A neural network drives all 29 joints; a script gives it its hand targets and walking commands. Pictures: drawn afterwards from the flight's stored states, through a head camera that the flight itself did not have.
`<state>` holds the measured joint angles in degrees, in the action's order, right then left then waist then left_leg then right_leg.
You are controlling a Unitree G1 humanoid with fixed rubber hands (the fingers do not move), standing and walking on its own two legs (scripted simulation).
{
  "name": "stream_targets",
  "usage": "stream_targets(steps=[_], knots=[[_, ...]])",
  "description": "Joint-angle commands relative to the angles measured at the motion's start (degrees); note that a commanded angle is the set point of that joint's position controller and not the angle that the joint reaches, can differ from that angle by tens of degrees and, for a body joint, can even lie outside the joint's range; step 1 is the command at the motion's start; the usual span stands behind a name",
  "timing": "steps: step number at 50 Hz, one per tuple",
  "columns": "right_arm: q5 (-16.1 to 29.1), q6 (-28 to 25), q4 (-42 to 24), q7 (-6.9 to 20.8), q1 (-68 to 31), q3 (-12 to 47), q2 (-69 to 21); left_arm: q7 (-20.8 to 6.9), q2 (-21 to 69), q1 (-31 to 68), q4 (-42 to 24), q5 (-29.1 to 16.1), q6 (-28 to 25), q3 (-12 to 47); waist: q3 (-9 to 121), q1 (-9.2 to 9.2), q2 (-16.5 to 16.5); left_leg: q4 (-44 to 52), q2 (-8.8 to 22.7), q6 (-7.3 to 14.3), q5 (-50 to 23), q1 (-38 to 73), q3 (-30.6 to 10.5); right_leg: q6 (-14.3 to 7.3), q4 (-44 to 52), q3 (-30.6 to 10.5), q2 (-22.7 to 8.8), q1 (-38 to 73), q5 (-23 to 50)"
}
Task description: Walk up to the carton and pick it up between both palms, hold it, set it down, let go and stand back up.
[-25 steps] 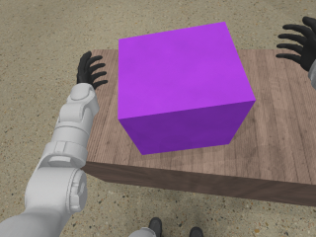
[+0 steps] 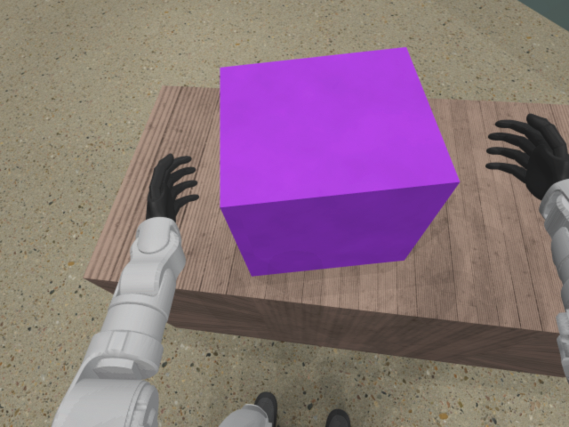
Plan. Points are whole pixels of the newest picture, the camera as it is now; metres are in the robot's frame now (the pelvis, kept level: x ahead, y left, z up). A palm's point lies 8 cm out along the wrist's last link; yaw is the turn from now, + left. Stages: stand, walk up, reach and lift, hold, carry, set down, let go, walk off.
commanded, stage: set down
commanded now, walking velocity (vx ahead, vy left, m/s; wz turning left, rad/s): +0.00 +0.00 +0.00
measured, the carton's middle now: (321, 173) +0.52 +0.04 -0.06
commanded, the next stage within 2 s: none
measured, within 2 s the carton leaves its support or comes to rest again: neither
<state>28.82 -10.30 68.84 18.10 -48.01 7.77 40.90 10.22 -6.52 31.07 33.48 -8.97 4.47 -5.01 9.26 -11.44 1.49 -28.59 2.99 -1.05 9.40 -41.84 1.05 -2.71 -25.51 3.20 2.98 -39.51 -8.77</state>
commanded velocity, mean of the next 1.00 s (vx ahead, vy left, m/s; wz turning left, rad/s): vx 0.00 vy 0.00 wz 0.00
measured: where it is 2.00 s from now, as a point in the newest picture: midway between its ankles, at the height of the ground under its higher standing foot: outside the picture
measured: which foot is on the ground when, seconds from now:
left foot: down 0.00-1.00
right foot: down 0.00-1.00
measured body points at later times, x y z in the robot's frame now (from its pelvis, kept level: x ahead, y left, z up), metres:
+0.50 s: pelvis +0.01 +0.00 +0.00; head +0.10 +0.00 +0.44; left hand +0.31 +0.23 +0.00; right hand +0.40 -0.28 +0.00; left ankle +0.02 +0.13 -0.73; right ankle +0.01 -0.09 -0.73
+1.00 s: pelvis +0.02 +0.00 +0.00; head +0.08 -0.01 +0.44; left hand +0.27 +0.21 -0.03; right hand +0.31 -0.30 -0.03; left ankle +0.02 +0.13 -0.73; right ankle +0.01 -0.09 -0.73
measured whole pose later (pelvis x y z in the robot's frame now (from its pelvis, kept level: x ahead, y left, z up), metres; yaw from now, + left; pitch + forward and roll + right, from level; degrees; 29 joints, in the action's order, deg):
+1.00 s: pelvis +0.02 +0.00 +0.00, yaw +0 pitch +9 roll +0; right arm 31.6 -31.6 63.3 19.4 -12.7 13.0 34.3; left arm 11.3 -2.0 0.3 27.3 -5.1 -11.1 -2.9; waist 2.2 -4.4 1.1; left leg -34.4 2.0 -1.0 16.8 -26.3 1.9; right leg -2.8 -34.9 2.1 1.9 -25.8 -17.9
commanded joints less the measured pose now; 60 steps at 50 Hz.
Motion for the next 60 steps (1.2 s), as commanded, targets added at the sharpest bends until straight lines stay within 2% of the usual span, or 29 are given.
stream_targets(steps=[1, 5, 6, 7, 8, 9, 13, 14, 19, 21, 26, 29, 30, 31, 32, 33, 34, 35, 39, 40, 43, 44, 45, 48, 52, 54, 56, 57, 60], knots=[[2.2, -5.9, -8.6, 0.9, -17.2, -3.9, 16.5, 0.6, -7.1, 13.9, -13.4, 0.1, -5.7, -0.7, 35.3, 2.84, -11.5, -0.4, -2.6, 0.4, -10.9, 8.7, -0.3, 3.5, -5.2, -4.2, 0.9, 30.4, 22.0], [2.3, -7.9, -13.3, 1.1, -18.0, -3.4, 15.4, 1.0, -9.6, 15.3, -14.3, -0.2, -7.8, -2.6, 34.8, 1.61, -12.2, -1.3, -2.9, 1.2, -7.1, 5.0, 0.3, 3.4, -6.1, -5.4, 0.6, 32.2, 19.6], [3.5, -8.6, -8.9, 1.6, -9.6, -3.1, 15.1, 1.0, -4.6, 6.9, -14.2, 0.3, -8.1, 0.4, 33.5, 3.34, -10.1, -1.2, -2.4, 0.3, -8.5, 8.9, -1.3, 3.1, -6.5, -5.1, 0.8, 32.3, 19.9], [3.1, -8.9, -14.9, 1.1, -19.7, -4.1, 16.3, 1.7, -9.5, 16.6, -15.6, -0.6, -8.3, -1.9, 36.2, 1.69, -11.0, -2.3, -2.5, 0.8, -5.8, 5.9, -0.6, 3.0, -6.8, -5.6, 1.0, 29.6, 17.6], [3.9, -9.2, -10.0, 1.6, -7.5, -3.5, 16.4, 1.7, -4.2, 4.8, -14.7, -0.9, -8.4, 0.9, 33.4, 3.91, -11.5, -2.7, -2.4, 0.7, -8.2, 8.6, -2.0, 3.0, -7.1, -4.8, 1.0, 30.6, 20.7], [4.1, -10.1, -11.2, 2.2, -7.2, -3.4, 16.0, 1.5, -4.4, 5.3, -17.5, 0.3, -8.6, 0.6, 34.1, 2.73, -8.3, -2.6, -2.1, 0.3, -10.9, 12.1, -2.3, 2.3, -7.1, -4.9, 1.2, 29.4, 20.5], [4.4, -11.2, -10.7, 2.5, -8.6, -4.9, 16.3, 1.9, -5.6, 6.7, -15.8, 0.9, -8.4, 0.5, 30.8, 2.92, -8.2, -3.7, -2.0, 0.5, -7.5, 12.4, -2.6, 1.8, -6.5, -4.9, 0.8, 26.0, 16.9], [4.6, -11.6, -6.4, 3.2, -2.7, -5.0, 17.5, 2.3, -0.9, 1.0, -17.1, 0.3, -8.3, 3.4, 28.2, 5.28, -8.2, -2.9, -1.5, -0.1, -8.3, 14.9, -4.8, 2.1, -6.3, -4.0, 1.4, 25.1, 17.2], [4.8, -13.8, -10.6, 3.5, -2.1, -4.4, 15.0, 2.1, -2.4, -0.6, -16.6, 1.9, -9.5, 1.3, 24.4, 4.13, -9.1, -3.5, -1.8, 0.9, -5.8, 14.1, -4.4, 1.5, -6.4, -5.0, 0.9, 25.7, 15.6], [3.8, -14.6, -11.2, 2.7, 5.7, -3.0, 15.2, 1.9, -3.0, -5.1, -18.3, 1.8, -10.6, 0.4, 24.5, 5.72, -11.4, -4.7, -3.0, 0.7, -6.1, 12.9, -3.9, 2.2, -7.3, -6.4, 0.1, 30.5, 17.9], [5.0, -17.3, -5.9, 3.4, 15.4, -1.7, 13.6, 2.2, 1.6, -15.9, -17.8, 2.6, -12.4, 2.7, 17.9, 6.97, -8.7, -4.2, -3.1, 0.5, -7.2, 14.6, -4.6, 1.6, -7.6, -6.6, -0.4, 31.0, 17.8], [5.4, -18.9, -10.9, 3.0, 11.8, -1.5, 10.1, 2.4, -0.1, -11.6, -19.2, 3.8, -13.7, 1.3, 19.9, 5.72, -7.3, -4.4, -3.1, 0.6, -8.1, 15.9, -3.8, 1.1, -7.9, -6.7, -0.3, 31.0, 20.5], [5.1, -19.0, -9.3, 3.0, 11.2, -3.1, 12.7, 2.5, -1.2, -11.0, -19.9, 3.0, -14.1, 1.9, 18.2, 7.18, -7.3, -4.2, -3.3, 1.0, -6.4, 15.8, -4.8, 1.3, -8.0, -7.0, -0.4, 30.1, 19.2], [5.1, -19.0, -12.1, 2.7, 6.9, -2.6, 11.8, 2.7, -1.9, -7.1, -18.9, 2.0, -14.2, 1.6, 20.1, 5.68, -8.6, -4.7, -3.3, 1.1, -4.5, 14.0, -4.1, 1.5, -7.6, -7.4, -0.3, 30.0, 16.9], [4.8, -19.6, -10.1, 3.1, 19.4, -1.6, 10.7, 2.3, 1.1, -18.8, -18.4, 2.9, -14.5, 2.9, 16.8, 7.12, -10.2, -4.4, -3.3, 0.7, -5.6, 16.0, -5.1, 1.9, -7.8, -7.7, -0.6, 31.2, 17.8], [3.8, -20.0, -11.4, 2.6, 10.4, -4.1, 13.2, 2.6, -1.5, -10.5, -20.8, 3.1, -14.6, 1.6, 20.2, 7.05, -7.4, -4.5, -3.4, 0.8, -6.1, 16.6, -4.1, 1.4, -7.8, -7.0, -0.6, 29.7, 17.1], [5.1, -20.5, -9.9, 2.9, 20.5, -1.6, 10.5, 2.3, 2.2, -19.5, -20.1, 3.4, -15.2, 3.0, 16.2, 6.87, -8.0, -4.2, -2.9, 0.6, -7.8, 19.3, -5.1, 1.2, -7.3, -7.4, -0.5, 30.2, 19.4], [4.2, -20.6, -13.6, 2.4, 11.6, -3.0, 11.6, 2.2, -2.7, -10.5, -18.6, 3.2, -15.1, 1.0, 18.7, 6.85, -9.7, -5.2, -3.8, 0.9, -5.9, 15.9, -3.2, 1.4, -7.4, -8.1, -1.1, 29.8, 17.7], [4.1, -21.8, -10.1, 2.0, 23.5, -1.0, 10.2, 1.6, 0.4, -23.1, -16.8, 3.5, -15.8, 1.4, 12.1, 8.98, -11.1, -3.6, -4.3, 1.1, -7.1, 16.0, -4.0, 1.8, -6.9, -9.2, -1.7, 33.1, 21.7], [4.0, -22.4, -11.8, 1.7, 15.6, -0.5, 9.3, 1.9, -1.6, -15.2, -17.6, 3.7, -16.3, 0.1, 12.4, 7.06, -10.2, -4.2, -4.4, 1.2, -4.3, 13.8, -2.6, 1.6, -7.0, -9.8, -1.7, 30.6, 17.6], [3.8, -23.3, -11.7, 1.8, 18.7, -0.3, 8.8, 2.4, -1.7, -18.1, -18.2, 4.5, -18.2, -0.2, 13.8, 6.76, -9.9, -4.4, -4.4, 1.1, -4.6, 16.4, -3.3, 1.4, -7.0, -9.5, -1.4, 30.7, 18.7], [3.8, -23.2, -9.6, 2.0, 23.0, -0.6, 8.8, 2.0, 1.5, -21.9, -16.9, 3.0, -18.0, 3.4, 12.7, 8.98, -8.9, -4.1, -4.1, 1.1, -4.4, 17.6, -4.1, 1.2, -7.2, -9.4, -1.5, 30.2, 18.6], [3.9, -23.8, -12.6, 1.7, 21.5, 0.2, 9.0, 1.9, -1.2, -21.2, -15.9, 4.2, -18.2, -0.4, 13.6, 6.84, -9.4, -4.4, -4.6, 1.0, -6.2, 17.4, -2.5, 1.6, -7.1, -9.8, -1.4, 30.9, 18.5], [3.5, -24.8, -9.3, 0.9, 28.6, 2.2, 8.0, 0.9, -0.2, -27.2, -15.1, 4.6, -19.2, 0.1, 12.1, 7.97, -11.2, -3.5, -4.9, 1.0, -8.1, 16.4, -2.0, 1.9, -7.1, -11.0, -2.4, 34.4, 24.6], [4.3, -26.6, -11.6, 1.4, 23.2, 0.8, 8.6, 1.9, -1.4, -21.7, -17.6, 2.2, -21.1, 1.5, 10.8, 6.41, -8.8, -4.2, -4.4, 0.8, -5.6, 18.1, -3.0, 1.3, -7.9, -9.1, -1.2, 27.0, 15.5], [3.2, -25.2, -9.6, 0.9, 27.2, 2.0, 4.9, 1.0, -2.6, -24.6, -10.9, 3.2, -19.9, 0.5, 6.6, 7.14, -10.0, -4.1, -4.4, 0.7, -1.9, 19.6, -2.5, 1.0, -5.0, -9.9, -1.9, 24.7, 9.7], [4.9, -26.6, -11.3, 2.4, 25.9, -0.5, 9.4, 3.4, -0.3, -24.3, -17.8, 1.3, -21.1, 3.3, 10.4, 6.3, -5.3, -3.5, -3.2, -0.2, -2.9, 23.2, -5.0, 0.5, -6.7, -7.4, -0.6, 20.1, 6.6], [4.6, -25.3, -7.6, 1.7, 26.3, 2.8, 5.8, 2.7, -1.0, -23.3, -10.0, 2.1, -19.9, 3.2, 6.1, 6.19, -7.9, -4.9, -3.5, 0.3, -0.8, 23.2, -3.9, 0.2, -5.5, -9.1, -1.1, 18.8, 5.5], [3.5, -25.4, -12.0, 1.1, 26.6, 1.2, 6.0, 2.2, -1.5, -22.7, -13.7, 1.8, -20.2, 2.5, 8.7, 7.12, -9.4, -5.2, -3.8, 0.2, -1.5, 22.4, -3.3, 0.4, -5.6, -9.4, -1.6, 21.2, 8.0]])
